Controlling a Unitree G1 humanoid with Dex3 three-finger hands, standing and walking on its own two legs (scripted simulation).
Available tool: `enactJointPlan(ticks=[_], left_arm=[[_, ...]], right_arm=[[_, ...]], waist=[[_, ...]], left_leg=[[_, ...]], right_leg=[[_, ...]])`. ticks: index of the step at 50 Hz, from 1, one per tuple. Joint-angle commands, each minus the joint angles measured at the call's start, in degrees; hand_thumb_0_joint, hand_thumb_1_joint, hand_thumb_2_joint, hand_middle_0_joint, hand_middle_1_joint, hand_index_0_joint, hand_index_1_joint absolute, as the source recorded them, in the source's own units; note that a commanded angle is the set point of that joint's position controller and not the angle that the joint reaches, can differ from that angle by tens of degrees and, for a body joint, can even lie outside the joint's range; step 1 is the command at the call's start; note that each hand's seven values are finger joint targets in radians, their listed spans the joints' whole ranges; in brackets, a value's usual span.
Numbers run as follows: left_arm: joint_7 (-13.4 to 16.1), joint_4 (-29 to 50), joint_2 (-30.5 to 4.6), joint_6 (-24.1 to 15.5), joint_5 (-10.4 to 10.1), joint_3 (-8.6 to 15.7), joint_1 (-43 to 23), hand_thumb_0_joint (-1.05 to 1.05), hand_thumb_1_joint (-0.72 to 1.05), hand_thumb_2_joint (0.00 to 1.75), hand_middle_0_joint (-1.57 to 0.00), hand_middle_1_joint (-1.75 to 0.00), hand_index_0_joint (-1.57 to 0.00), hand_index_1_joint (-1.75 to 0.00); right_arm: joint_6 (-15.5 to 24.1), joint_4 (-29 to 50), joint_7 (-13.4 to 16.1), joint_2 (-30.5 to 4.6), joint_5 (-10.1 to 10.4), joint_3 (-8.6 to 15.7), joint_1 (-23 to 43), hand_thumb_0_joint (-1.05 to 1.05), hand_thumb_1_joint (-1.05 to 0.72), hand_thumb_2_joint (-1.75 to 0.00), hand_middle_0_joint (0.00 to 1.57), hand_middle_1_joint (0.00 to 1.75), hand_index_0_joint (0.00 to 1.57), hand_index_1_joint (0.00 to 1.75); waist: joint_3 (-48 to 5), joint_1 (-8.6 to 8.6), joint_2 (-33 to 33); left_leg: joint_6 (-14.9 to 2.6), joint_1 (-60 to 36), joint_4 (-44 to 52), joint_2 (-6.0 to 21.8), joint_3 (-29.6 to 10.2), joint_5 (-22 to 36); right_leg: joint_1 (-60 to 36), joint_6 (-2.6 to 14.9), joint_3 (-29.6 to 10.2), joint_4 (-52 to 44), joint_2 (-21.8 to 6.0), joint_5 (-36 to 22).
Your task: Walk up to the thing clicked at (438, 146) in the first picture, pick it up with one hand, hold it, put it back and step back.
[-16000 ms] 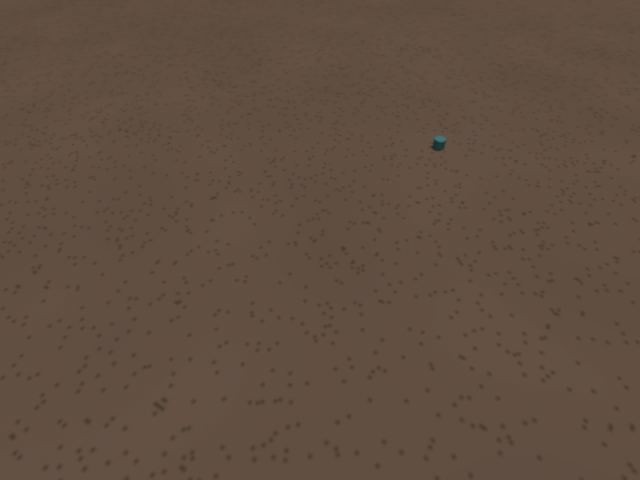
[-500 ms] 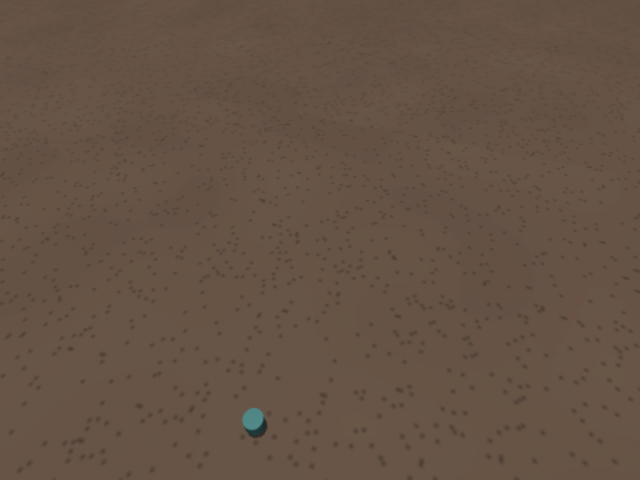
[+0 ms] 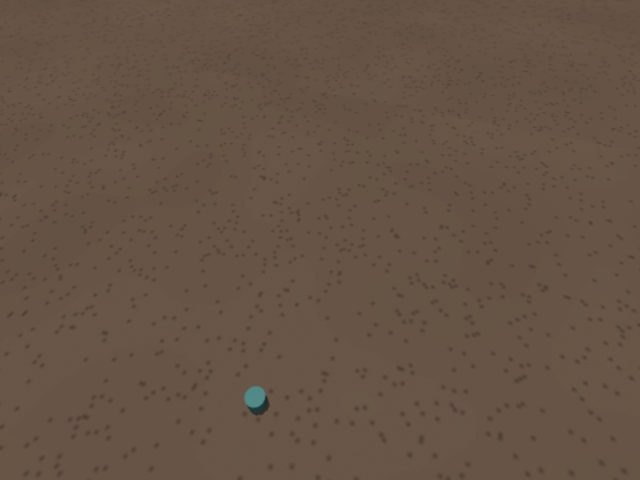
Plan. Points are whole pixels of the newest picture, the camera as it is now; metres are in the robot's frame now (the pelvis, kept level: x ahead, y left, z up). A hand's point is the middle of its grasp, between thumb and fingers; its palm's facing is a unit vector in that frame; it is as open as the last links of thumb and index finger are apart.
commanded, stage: walk up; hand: left
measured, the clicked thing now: (256, 399) +0.46 +0.24 -0.75
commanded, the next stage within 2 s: none
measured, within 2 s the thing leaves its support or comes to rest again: neither
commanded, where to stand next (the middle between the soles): +0.06 +0.02 m, yaw -2 degrees
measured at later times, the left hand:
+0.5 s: hand out of the picture +0.00 +0.33 -0.18, palm faces -0.06 -0.93 -0.35, open 7.4 cm
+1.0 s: hand out of the picture -0.14 +0.29 -0.15, palm faces -0.01 -0.92 -0.40, open 7.4 cm
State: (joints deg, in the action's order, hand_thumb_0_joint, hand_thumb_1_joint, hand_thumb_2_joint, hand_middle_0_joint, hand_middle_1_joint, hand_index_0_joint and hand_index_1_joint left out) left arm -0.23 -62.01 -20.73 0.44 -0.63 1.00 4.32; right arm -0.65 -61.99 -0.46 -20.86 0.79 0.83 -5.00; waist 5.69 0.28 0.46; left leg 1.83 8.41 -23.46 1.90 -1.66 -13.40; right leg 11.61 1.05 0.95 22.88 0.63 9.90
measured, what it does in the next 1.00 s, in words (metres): walks backwards: left foot, then right foot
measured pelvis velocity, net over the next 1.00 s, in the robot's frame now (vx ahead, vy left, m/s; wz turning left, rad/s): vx -0.26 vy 0.03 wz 0.01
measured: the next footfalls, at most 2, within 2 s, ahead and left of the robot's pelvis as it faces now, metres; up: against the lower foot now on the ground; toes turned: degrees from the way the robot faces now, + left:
left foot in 0.26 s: -0.05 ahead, +0.16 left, +0.00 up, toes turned +0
right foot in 0.70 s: -0.19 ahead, -0.09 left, +0.00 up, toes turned -2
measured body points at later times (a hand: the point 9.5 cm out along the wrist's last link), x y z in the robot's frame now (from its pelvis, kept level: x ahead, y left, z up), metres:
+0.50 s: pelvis -0.11 +0.06 -0.01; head -0.03 +0.09 +0.43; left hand +0.00 +0.37 -0.16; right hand -0.04 -0.26 -0.12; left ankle -0.09 +0.16 -0.74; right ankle -0.17 -0.09 -0.66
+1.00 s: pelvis -0.26 +0.03 -0.02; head -0.21 +0.03 +0.42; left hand -0.14 +0.34 -0.13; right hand -0.17 -0.30 -0.14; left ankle -0.29 +0.15 -0.73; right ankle -0.23 -0.08 -0.74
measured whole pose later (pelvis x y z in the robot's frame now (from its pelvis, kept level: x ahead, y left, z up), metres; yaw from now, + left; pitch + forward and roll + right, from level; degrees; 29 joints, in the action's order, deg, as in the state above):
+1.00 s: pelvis -0.26 +0.03 -0.02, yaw +1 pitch -2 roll +1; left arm 0.4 -43.5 -21.3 2.9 2.2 3.8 8.5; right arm -1.6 -49.5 1.5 -23.1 -0.8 2.7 -11.3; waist 8.7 -0.4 -0.3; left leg 0.5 16.1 -44.5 -2.2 -2.2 -27.6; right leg 19.0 1.2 2.6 37.9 -1.6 17.3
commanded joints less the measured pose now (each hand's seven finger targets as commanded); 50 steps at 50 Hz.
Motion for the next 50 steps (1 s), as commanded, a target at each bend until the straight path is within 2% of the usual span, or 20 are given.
enactJointPlan(ticks=[1, 2, 3, 9, 11, 12, 13, 14, 15, 18, 24, 32, 34, 35, 36, 37, 39, 41, 47, 50], left_arm=[[1.22, 7.24, -16.44, 0.28, 0.28, 4.89, -1.24, 0.00, 0.90, 0.90, -0.20, -0.30, -0.20, -0.30], [1.40, 8.66, -16.52, 0.54, 0.92, 4.86, -2.66, 0.00, 0.90, 0.90, -0.20, -0.30, -0.20, -0.30], [1.42, 10.24, -16.91, 0.65, 1.84, 5.05, -3.36, 0.00, 0.90, 0.90, -0.20, -0.30, -0.20, -0.30], [1.85, 15.58, -15.59, 1.68, 2.93, 5.27, -4.46, 0.00, 0.90, 0.90, -0.20, -0.30, -0.20, -0.30], [1.73, 16.67, -15.69, 2.60, 1.78, 5.02, -5.79, 0.00, 0.90, 0.90, -0.20, -0.30, -0.20, -0.30], [1.58, 16.54, -13.77, 3.19, 1.13, 4.67, -3.71, 0.00, 0.90, 0.90, -0.20, -0.30, -0.20, -0.30], [1.71, 17.34, -9.73, 3.42, 0.49, 4.04, -1.34, 0.00, 0.90, 0.90, -0.20, -0.30, -0.20, -0.30], [2.57, 17.43, -12.21, 3.68, 1.33, 4.99, -3.34, 0.00, 0.90, 0.90, -0.20, -0.30, -0.20, -0.30], [2.91, 16.33, -13.72, 3.88, 1.69, 5.41, -3.92, 0.00, 0.90, 0.90, -0.20, -0.30, -0.20, -0.30], [2.51, 14.47, -13.40, 3.52, 0.47, 5.31, 1.77, 0.00, 0.90, 0.90, -0.20, -0.30, -0.20, -0.30], [2.01, 17.77, -12.13, 2.86, 1.69, 5.65, 0.25, 0.00, 0.90, 0.90, -0.20, -0.30, -0.20, -0.30], [0.50, 15.82, -11.20, 2.66, 1.79, 6.57, 9.83, 0.00, 0.90, 0.90, -0.20, -0.30, -0.20, -0.30], [0.31, 14.15, -11.53, 2.22, 2.34, 7.13, 14.18, 0.00, 0.90, 0.90, -0.20, -0.30, -0.20, -0.30], [0.25, 15.01, -14.10, 1.97, 2.97, 7.77, 13.33, 0.00, 0.90, 0.90, -0.20, -0.30, -0.20, -0.30], [0.02, 16.86, -19.04, 1.91, 2.54, 8.97, 11.06, 0.00, 0.90, 0.90, -0.20, -0.30, -0.20, -0.30], [0.25, 19.07, -22.05, 1.69, 3.07, 9.21, 6.75, 0.00, 0.90, 0.90, -0.20, -0.30, -0.20, -0.30], [0.89, 21.12, -16.20, 1.28, 2.46, 7.48, 0.95, 0.00, 0.90, 0.90, -0.20, -0.30, -0.20, -0.30], [1.30, 22.10, -14.67, 1.39, 2.91, 7.63, -1.44, 0.00, 0.90, 0.90, -0.20, -0.30, -0.20, -0.30], [1.70, 22.32, -13.87, 0.93, 3.33, 7.31, 5.61, 0.00, 0.90, 0.90, -0.20, -0.30, -0.20, -0.30], [0.85, 22.15, -14.03, 1.59, 2.32, 6.69, 4.33, 0.00, 0.90, 0.90, -0.20, -0.30, -0.20, -0.30]], right_arm=[[-0.89, 6.43, 1.28, -12.01, 0.56, 3.80, -1.10, 0.00, -0.90, -0.90, 0.20, 0.30, 0.20, 0.30], [-1.62, 7.15, 1.29, -11.67, 0.10, 4.18, -1.83, 0.00, -0.90, -0.90, 0.20, 0.30, 0.20, 0.30], [-2.31, 7.75, 1.26, -11.95, -0.55, 4.58, -3.63, 0.00, -0.90, -0.90, 0.20, 0.30, 0.20, 0.30], [-2.42, 11.24, 0.78, -11.82, -0.98, 5.59, -8.13, 0.00, -0.90, -0.90, 0.20, 0.30, 0.20, 0.30], [-1.55, 10.47, 0.90, -11.33, -1.82, 6.13, -10.86, 0.00, -0.90, -0.90, 0.20, 0.30, 0.20, 0.30], [-0.98, 10.84, 1.13, -12.63, -2.93, 6.73, -9.56, 0.00, -0.90, -0.90, 0.20, 0.30, 0.20, 0.30], [-0.55, 12.66, 1.21, -18.80, -4.23, 7.89, -6.79, 0.00, -0.90, -0.90, 0.20, 0.30, 0.20, 0.30], [-0.43, 14.39, 0.89, -24.04, -3.06, 8.64, -4.30, 0.00, -0.90, -0.90, 0.20, 0.30, 0.20, 0.30], [-0.23, 14.91, 1.06, -22.78, -2.92, 8.53, -2.60, 0.00, -0.90, -0.90, 0.20, 0.30, 0.20, 0.30], [0.36, 16.19, 2.28, -15.85, -3.01, 6.43, 1.81, 0.00, -0.90, -0.90, 0.20, 0.30, 0.20, 0.30], [0.33, 15.31, 3.56, -15.10, -2.10, 6.48, -6.65, 0.00, -0.90, -0.90, 0.20, 0.30, 0.20, 0.30], [-0.64, 18.30, 2.78, -17.52, -2.32, 6.43, -2.21, 0.00, -0.90, -0.90, 0.20, 0.30, 0.20, 0.30], [-1.17, 18.69, 2.49, -16.90, -1.67, 6.07, -0.21, 0.00, -0.90, -0.90, 0.20, 0.30, 0.20, 0.30], [-1.24, 19.14, 2.45, -14.68, -1.28, 5.46, -0.14, 0.00, -0.90, -0.90, 0.20, 0.30, 0.20, 0.30], [-1.04, 20.35, 2.63, -11.56, -0.74, 4.71, 1.39, 0.00, -0.90, -0.90, 0.20, 0.30, 0.20, 0.30], [-1.35, 19.78, 3.41, -12.71, -0.96, 5.37, 1.83, 0.00, -0.90, -0.90, 0.20, 0.30, 0.20, 0.30], [-1.35, 17.57, 3.15, -13.41, -0.60, 5.06, -2.09, 0.00, -0.90, -0.90, 0.20, 0.30, 0.20, 0.30], [-0.65, 16.73, 3.30, -12.68, -0.37, 4.75, -5.53, 0.00, -0.90, -0.90, 0.20, 0.30, 0.20, 0.30], [0.65, 17.38, 2.79, -11.60, -1.89, 4.58, -5.38, 0.00, -0.90, -0.90, 0.20, 0.30, 0.20, 0.30], [1.71, 14.17, 2.47, -10.55, -2.38, 5.03, -10.72, 0.00, -0.90, -0.90, 0.20, 0.30, 0.20, 0.30]], waist=[[-12.30, -0.24, -6.62], [-11.30, -0.14, -10.34], [-10.64, 0.15, -10.52], [-10.26, 0.23, -10.10], [-10.19, 2.23, -9.46], [-8.83, 1.51, -3.90], [-8.30, -0.23, 12.23], [-8.72, 1.92, 14.56], [-7.93, 2.10, 11.57], [-6.45, -2.32, 8.72], [-8.60, 2.24, 6.77], [-12.34, -0.33, 10.11], [-12.52, -2.54, 8.28], [-9.85, -2.18, 1.43], [-5.81, -3.01, -12.32], [-3.32, -3.83, -16.33], [-1.14, -0.16, -7.36], [-2.67, 1.29, -9.03], [-7.80, -2.95, -10.43], [-9.35, -0.22, -7.36]], left_leg=[[-2.95, 2.31, -18.41, -2.32, 0.88, 9.81], [-3.43, 4.87, -26.06, -4.37, 0.54, -11.49], [-3.91, 5.92, -32.93, -3.50, -2.26, -19.75], [-2.94, 10.50, -22.30, -2.15, -1.23, -15.82], [-2.66, 4.61, -4.59, -2.85, 1.96, -2.57], [-2.98, 1.97, 1.11, -0.66, -2.13, 6.01], [-6.94, -0.76, 4.47, 13.28, -21.66, 21.15], [-15.55, 7.20, 4.56, 20.28, -27.46, 27.23], [-17.27, 10.69, 5.08, 20.60, -27.50, 25.20], [-13.03, 0.81, -3.03, 11.79, -12.33, 31.31], [-15.29, -11.94, -6.14, 13.80, -13.42, 38.12], [-13.08, -1.29, -5.23, 14.02, -11.21, 20.75], [-8.77, 5.35, -8.62, 11.19, -9.04, 16.07], [-5.40, 13.35, -13.22, 6.64, -6.71, 7.09], [-2.01, 20.58, -23.46, -5.18, -1.08, -10.93], [-1.12, 17.59, -38.39, -6.18, -3.35, -23.80], [-1.57, 17.10, -46.08, -7.80, -8.74, -17.87], [-1.14, 17.74, -45.89, -8.31, -6.29, -15.30], [-1.26, 15.86, -20.75, -3.24, -0.83, -17.39], [-2.65, 3.07, 3.83, -3.71, 2.44, -0.18]], right_leg=[[-4.14, 9.73, -11.81, 0.75, -15.70, -34.75], [-1.16, 13.07, -15.52, -0.81, -19.99, -33.27], [1.91, 15.06, -17.07, -0.76, -22.44, -30.19], [-1.33, 11.22, -11.89, 6.94, -16.94, -24.73], [1.01, 7.70, -9.90, 13.19, -13.86, -18.86], [5.53, 4.94, -8.51, 18.59, -9.29, -10.77], [15.84, 0.83, -4.29, 29.44, 2.06, 13.42], [13.15, -0.33, -10.99, 39.28, 5.76, 29.12], [12.00, -0.19, -14.66, 46.62, 6.43, 28.94], [19.26, -0.61, -13.86, 51.69, 5.76, 19.27], [19.41, -3.53, -10.53, 40.36, 4.03, 21.86], [2.29, -0.79, -2.87, 14.63, 0.01, 14.77], [-5.06, 1.34, -2.35, 3.58, -0.72, 4.96], [-5.31, 3.67, -11.66, 1.00, -6.03, 4.32], [-0.62, 10.35, -24.92, -2.84, -16.17, -0.95], [10.71, 17.29, -31.53, -5.53, -24.70, -5.64], [11.20, 13.46, -19.54, -1.52, -17.66, -13.85], [6.12, 10.26, -11.51, 2.76, -12.96, -19.14], [-8.79, 10.98, -13.77, 6.71, -15.58, -18.27], [-4.16, 7.45, -10.36, 13.52, -12.72, -12.73]])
